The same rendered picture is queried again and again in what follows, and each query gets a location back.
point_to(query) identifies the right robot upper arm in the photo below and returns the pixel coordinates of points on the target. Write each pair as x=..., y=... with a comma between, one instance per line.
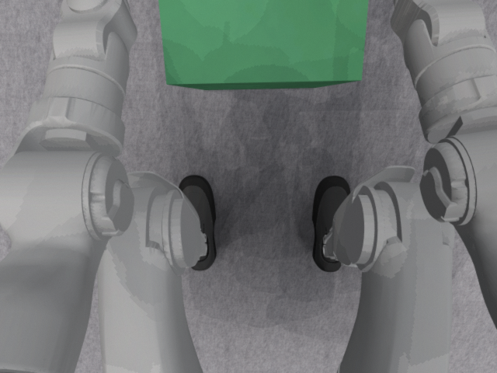
x=459, y=186

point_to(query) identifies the left robot upper arm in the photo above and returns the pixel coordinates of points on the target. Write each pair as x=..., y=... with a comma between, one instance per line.
x=59, y=209

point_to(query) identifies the right robot shin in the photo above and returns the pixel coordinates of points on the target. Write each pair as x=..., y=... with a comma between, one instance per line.
x=334, y=241

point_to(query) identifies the right robot forearm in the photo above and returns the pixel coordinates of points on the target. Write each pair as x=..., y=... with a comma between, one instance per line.
x=453, y=65

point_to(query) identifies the carton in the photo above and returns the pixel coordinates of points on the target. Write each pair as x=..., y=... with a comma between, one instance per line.
x=262, y=44

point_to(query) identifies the robot right foot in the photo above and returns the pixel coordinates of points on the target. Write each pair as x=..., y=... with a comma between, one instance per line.
x=329, y=195

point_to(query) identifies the left robot forearm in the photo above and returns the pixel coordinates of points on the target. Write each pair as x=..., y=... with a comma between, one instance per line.
x=86, y=81

